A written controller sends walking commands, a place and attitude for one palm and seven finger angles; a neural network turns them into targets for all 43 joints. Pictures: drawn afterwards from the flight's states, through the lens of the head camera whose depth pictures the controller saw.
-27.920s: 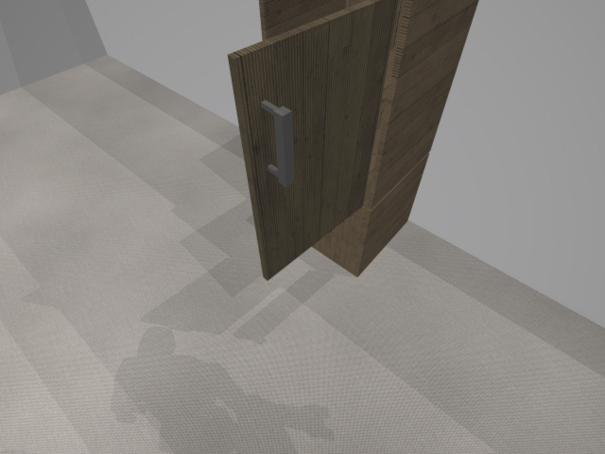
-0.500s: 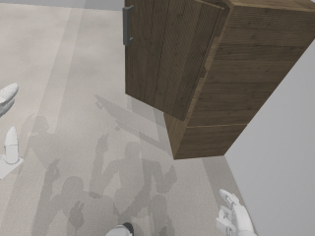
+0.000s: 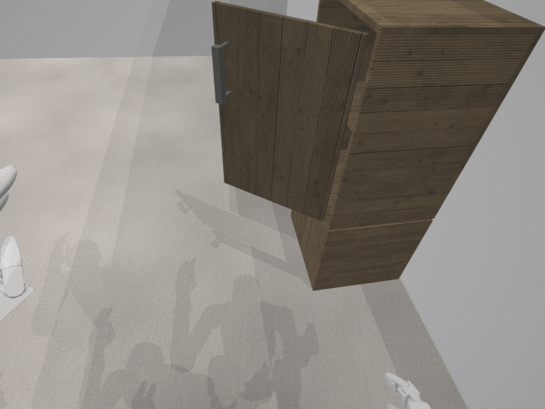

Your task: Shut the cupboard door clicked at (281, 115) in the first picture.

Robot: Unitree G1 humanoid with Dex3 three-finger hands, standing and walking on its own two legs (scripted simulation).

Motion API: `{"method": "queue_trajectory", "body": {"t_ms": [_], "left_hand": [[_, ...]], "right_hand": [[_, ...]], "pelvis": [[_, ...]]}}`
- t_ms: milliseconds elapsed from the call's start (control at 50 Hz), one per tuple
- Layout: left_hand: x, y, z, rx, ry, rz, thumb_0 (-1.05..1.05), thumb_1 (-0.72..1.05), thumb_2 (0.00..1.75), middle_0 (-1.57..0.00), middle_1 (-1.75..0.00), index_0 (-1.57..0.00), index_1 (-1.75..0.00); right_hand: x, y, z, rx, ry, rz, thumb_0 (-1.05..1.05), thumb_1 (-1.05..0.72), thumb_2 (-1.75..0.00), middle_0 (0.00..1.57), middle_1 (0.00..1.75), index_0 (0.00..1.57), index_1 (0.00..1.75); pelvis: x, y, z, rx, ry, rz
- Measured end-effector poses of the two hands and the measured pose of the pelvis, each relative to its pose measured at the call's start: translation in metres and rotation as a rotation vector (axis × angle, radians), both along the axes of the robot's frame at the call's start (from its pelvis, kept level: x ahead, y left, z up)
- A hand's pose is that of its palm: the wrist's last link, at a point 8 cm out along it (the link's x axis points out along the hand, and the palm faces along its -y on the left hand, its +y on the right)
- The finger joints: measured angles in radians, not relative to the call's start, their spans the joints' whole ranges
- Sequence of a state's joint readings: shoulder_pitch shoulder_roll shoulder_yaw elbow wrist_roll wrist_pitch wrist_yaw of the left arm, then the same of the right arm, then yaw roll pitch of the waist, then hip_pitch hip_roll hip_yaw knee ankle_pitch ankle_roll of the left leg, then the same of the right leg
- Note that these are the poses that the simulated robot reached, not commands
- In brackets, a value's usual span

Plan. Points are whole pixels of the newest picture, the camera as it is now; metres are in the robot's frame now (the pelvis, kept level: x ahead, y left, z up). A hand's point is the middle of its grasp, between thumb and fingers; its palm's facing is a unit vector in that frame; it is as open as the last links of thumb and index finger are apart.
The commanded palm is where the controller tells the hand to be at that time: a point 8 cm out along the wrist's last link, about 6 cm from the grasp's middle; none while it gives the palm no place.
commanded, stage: stop stepping back and stand still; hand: left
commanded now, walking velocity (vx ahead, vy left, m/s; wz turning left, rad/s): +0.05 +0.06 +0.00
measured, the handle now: (223, 73) +0.92 +0.15 +0.09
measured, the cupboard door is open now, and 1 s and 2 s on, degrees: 53 53 53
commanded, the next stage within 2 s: let the arm hang, fingers relaxed in 0.56 s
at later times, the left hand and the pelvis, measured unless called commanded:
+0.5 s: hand (22, 250) +0.24 +0.28 +0.18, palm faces +0.38 -0.77 -0.52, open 7.4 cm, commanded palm +0.18 +0.32 +0.18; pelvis +0.03 +0.02 +0.00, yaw -1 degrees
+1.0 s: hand out of the picture +0.03 +0.21 -0.18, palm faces +0.02 -0.99 -0.16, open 7.1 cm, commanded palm none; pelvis +0.00 +0.03 +0.00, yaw +2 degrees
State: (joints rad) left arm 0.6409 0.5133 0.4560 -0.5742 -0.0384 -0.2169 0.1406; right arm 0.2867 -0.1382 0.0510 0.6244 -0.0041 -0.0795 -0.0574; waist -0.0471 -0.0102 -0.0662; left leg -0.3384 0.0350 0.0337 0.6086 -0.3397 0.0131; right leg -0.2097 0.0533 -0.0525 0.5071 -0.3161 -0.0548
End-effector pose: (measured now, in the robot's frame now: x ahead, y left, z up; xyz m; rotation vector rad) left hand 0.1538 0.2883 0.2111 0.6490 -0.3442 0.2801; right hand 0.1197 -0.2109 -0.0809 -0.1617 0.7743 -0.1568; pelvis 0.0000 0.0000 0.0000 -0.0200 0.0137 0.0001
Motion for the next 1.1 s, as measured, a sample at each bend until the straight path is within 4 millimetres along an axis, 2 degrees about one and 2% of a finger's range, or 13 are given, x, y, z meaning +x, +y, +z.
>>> {"method": "queue_trajectory", "body": {"t_ms": [60,140,260,420,500,660,700,780,840,900,940,980,1100], "left_hand": [[-0.007,0.017,-0.001,-0.016,-0.001,0.110,0.01,0.89,0.89,-0.21,-0.30,-0.22,-0.30],[-0.004,0.038,-0.023,-0.136,0.012,0.238,0.01,0.89,0.89,-0.21,-0.30,-0.21,-0.30],[0.026,0.030,-0.055,-0.275,0.025,0.182,0.02,0.89,0.89,-0.20,-0.30,-0.20,-0.30],[0.048,0.021,-0.013,-0.079,-0.015,0.026,0.02,0.89,0.89,-0.21,-0.30,-0.21,-0.30],[0.048,0.030,-0.007,-0.037,0.022,0.045,0.02,0.89,0.89,-0.21,-0.30,-0.21,-0.30],[0.036,0.043,-0.044,-0.167,0.153,0.133,0.02,0.89,0.89,-0.21,-0.30,-0.21,-0.30],[0.039,0.043,-0.072,-0.192,0.239,0.121,0.01,0.89,0.89,-0.20,-0.30,-0.21,-0.30],[0.032,0.037,-0.189,-0.334,0.713,0.174,0.01,0.90,0.90,-0.20,-0.30,-0.20,-0.30],[-0.008,0.012,-0.268,-0.424,1.063,0.193,0.01,0.91,0.89,-0.20,-0.30,-0.20,-0.30],[-0.059,-0.019,-0.323,-0.530,1.314,0.202,0.01,0.91,0.89,-0.20,-0.30,-0.20,-0.30],[-0.091,-0.032,-0.347,-0.604,1.422,0.239,0.01,0.93,0.89,-0.20,-0.30,-0.20,-0.30],[-0.116,-0.030,-0.359,-0.639,1.489,0.297,0.00,0.97,0.89,-0.21,-0.30,-0.20,-0.30],[-0.181,-0.024,-0.360,-0.675,1.654,0.411,0.00,0.96,0.89,-0.20,-0.30,-0.20,-0.30]], "right_hand": [[0.006,-0.007,-0.007,-0.002,0.041,0.007,0.01,-0.90,-0.89,0.20,0.31,0.21,0.30],[0.018,-0.018,-0.007,-0.048,0.072,0.029,0.01,-0.91,-0.89,0.20,0.31,0.21,0.30],[0.048,-0.021,-0.001,-0.114,0.019,0.017,0.01,-0.91,-0.89,0.20,0.30,0.21,0.30],[0.080,0.006,0.024,-0.052,-0.101,0.028,0.01,-0.91,-0.89,0.20,0.30,0.20,0.30],[0.081,0.013,0.019,-0.018,-0.082,0.023,0.01,-0.91,-0.89,0.20,0.30,0.21,0.30],[0.057,0.013,0.006,-0.031,0.004,0.010,0.01,-0.91,-0.89,0.20,0.30,0.21,0.30],[0.052,0.010,-0.001,-0.028,0.019,0.060,0.01,-0.91,-0.89,0.20,0.30,0.21,0.30],[0.038,-0.004,-0.025,-0.036,0.100,0.089,0.01,-0.91,-0.89,0.20,0.30,0.21,0.30],[0.018,-0.011,-0.033,-0.041,0.160,0.057,0.01,-0.91,-0.89,0.20,0.30,0.21,0.30],[-0.012,-0.014,-0.036,-0.058,0.258,0.029,0.00,-0.91,-0.89,0.20,0.30,0.20,0.30],[-0.036,-0.014,-0.037,-0.072,0.341,0.014,0.00,-0.91,-0.89,0.20,0.30,0.20,0.30],[-0.060,-0.012,-0.037,-0.082,0.430,0.004,0.00,-0.91,-0.89,0.20,0.30,0.20,0.30],[-0.111,0.000,-0.043,-0.057,0.615,-0.025,0.00,-0.91,-0.89,0.20,0.30,0.20,0.30]], "pelvis": [[0.007,0.002,0.001,0.003,0.003,-0.006],[0.016,0.007,0.003,0.024,-0.018,-0.002],[0.026,0.018,-0.006,0.023,-0.055,0.012],[0.032,0.018,0.001,0.007,-0.007,-0.007],[0.035,0.022,0.002,0.004,0.005,-0.019],[0.032,0.028,0.004,0.006,-0.003,-0.009],[0.027,0.031,0.001,0.004,0.002,0.006],[0.012,0.037,-0.006,0.006,0.001,0.015],[0.006,0.037,-0.007,0.009,-0.008,0.015],[0.004,0.035,-0.008,0.012,-0.020,0.020],[0.004,0.033,-0.007,0.009,-0.028,0.026],[0.003,0.031,-0.006,0.005,-0.031,0.031],[0.002,0.033,0.001,-0.004,-0.027,0.037]]}}
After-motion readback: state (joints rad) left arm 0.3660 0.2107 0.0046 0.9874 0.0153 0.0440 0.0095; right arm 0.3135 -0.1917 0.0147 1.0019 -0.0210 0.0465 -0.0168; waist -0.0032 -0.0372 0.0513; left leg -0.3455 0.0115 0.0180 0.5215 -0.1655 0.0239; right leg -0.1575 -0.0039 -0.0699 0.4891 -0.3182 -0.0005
